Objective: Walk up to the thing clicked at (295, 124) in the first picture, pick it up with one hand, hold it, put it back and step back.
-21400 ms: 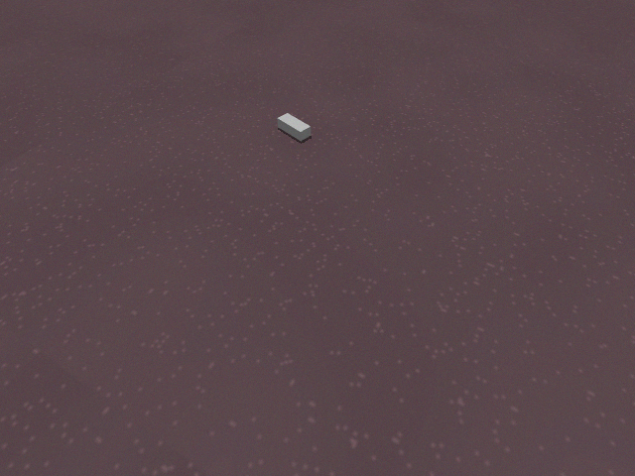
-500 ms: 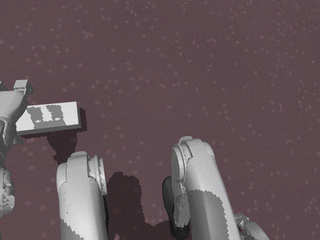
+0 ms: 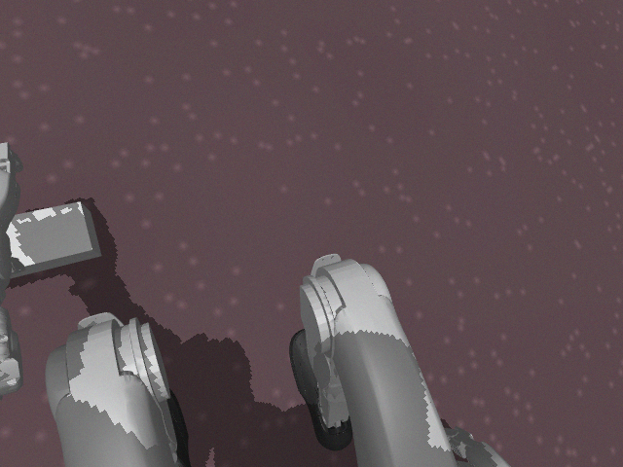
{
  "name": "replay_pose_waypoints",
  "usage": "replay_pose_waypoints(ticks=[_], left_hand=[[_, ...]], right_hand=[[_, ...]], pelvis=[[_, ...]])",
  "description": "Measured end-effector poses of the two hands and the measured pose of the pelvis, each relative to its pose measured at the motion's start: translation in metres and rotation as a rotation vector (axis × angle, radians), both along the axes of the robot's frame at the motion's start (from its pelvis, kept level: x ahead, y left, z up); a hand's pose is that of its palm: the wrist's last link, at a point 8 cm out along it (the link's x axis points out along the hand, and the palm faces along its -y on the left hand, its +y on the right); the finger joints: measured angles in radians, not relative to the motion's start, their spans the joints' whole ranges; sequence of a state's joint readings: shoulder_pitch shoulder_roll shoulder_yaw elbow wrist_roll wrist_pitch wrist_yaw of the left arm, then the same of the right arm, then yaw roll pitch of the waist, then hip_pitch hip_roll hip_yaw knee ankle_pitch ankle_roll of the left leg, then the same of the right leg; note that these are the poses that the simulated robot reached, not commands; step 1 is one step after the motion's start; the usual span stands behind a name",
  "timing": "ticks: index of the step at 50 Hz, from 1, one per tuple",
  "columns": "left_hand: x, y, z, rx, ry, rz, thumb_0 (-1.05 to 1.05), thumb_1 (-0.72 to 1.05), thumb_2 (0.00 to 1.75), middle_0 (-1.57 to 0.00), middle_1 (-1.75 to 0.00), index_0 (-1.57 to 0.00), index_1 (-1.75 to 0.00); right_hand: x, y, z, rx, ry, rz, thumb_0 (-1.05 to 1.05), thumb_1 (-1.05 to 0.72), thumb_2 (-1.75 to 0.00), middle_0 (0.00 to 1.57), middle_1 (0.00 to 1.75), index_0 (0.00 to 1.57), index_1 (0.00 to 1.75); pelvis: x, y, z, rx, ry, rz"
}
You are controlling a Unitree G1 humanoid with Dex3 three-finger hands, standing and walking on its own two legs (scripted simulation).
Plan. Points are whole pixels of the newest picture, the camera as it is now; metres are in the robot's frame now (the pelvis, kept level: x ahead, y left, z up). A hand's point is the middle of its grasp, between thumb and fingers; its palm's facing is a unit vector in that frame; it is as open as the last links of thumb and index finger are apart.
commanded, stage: close in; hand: left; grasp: from above
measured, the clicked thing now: (21, 245) +0.45 +0.30 -0.28
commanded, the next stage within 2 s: rest palm in 0.10 s
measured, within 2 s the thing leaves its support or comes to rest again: neither
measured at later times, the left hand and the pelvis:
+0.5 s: hand (13, 249) +0.43 +0.29 -0.23, palm faces -0.44 -0.07 -0.90, open 14.1 cm; pelvis +0.01 +0.00 -0.01, yaw -1 degrees
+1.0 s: hand (16, 253) +0.43 +0.30 -0.26, palm faces -0.49 -0.12 -0.86, open 14.3 cm; pelvis +0.01 +0.01 -0.02, yaw -3 degrees
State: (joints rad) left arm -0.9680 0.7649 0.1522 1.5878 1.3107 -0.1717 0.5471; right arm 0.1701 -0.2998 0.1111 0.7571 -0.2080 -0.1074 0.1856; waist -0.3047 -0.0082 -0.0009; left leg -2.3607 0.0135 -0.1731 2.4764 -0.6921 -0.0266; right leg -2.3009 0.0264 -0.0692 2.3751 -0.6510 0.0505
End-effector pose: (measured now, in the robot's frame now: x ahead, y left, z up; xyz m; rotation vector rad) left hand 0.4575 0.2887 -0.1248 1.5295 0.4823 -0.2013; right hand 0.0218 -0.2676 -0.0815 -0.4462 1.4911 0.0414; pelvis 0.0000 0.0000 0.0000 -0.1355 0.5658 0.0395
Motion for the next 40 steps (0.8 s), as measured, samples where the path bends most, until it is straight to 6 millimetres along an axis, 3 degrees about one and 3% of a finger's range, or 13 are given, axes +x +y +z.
replay_pose_waypoints(ticks=[8,16,21,30,40], left_hand=[[-0.023,0.032,-0.011,-0.029,0.128,0.031,0.01,-0.55,1.02,-0.08,-1.03,-0.08,-1.03],[-0.028,0.022,-0.025,-0.105,0.079,-0.079,0.00,-0.54,1.02,-0.08,-1.04,-0.08,-1.03],[-0.024,0.013,-0.037,-0.097,0.037,-0.100,0.00,-0.54,1.03,-0.08,-1.03,-0.08,-1.03],[-0.012,0.003,-0.054,-0.062,-0.001,-0.043,0.00,-0.53,1.02,-0.08,-1.01,-0.07,-1.02],[-0.013,0.021,-0.069,-0.060,0.077,0.053,0.00,-0.54,1.01,-0.07,-1.00,-0.06,-1.01]], right_hand=[[0.021,0.006,-0.009,0.023,-0.006,0.045,0.00,-0.91,-0.89,0.20,0.30,0.21,0.30],[0.052,0.001,-0.002,-0.018,-0.030,0.135,0.00,-0.91,-0.89,0.20,0.30,0.21,0.30],[0.062,-0.002,0.003,-0.038,-0.054,0.181,0.00,-0.91,-0.90,0.20,0.30,0.21,0.30],[0.045,0.003,0.002,0.003,-0.020,0.194,0.00,-0.91,-0.90,0.20,0.30,0.20,0.30],[0.010,0.012,-0.001,0.043,0.060,0.134,0.00,-0.91,-0.90,0.20,0.30,0.20,0.30]], pelvis=[[0.001,0.002,-0.001,-0.008,-0.008,0.010],[0.005,0.003,-0.004,-0.022,-0.025,0.013],[0.006,0.004,-0.008,-0.032,-0.035,0.005],[0.006,0.006,-0.014,-0.043,-0.042,-0.010],[0.008,0.007,-0.017,-0.050,-0.045,-0.019]])
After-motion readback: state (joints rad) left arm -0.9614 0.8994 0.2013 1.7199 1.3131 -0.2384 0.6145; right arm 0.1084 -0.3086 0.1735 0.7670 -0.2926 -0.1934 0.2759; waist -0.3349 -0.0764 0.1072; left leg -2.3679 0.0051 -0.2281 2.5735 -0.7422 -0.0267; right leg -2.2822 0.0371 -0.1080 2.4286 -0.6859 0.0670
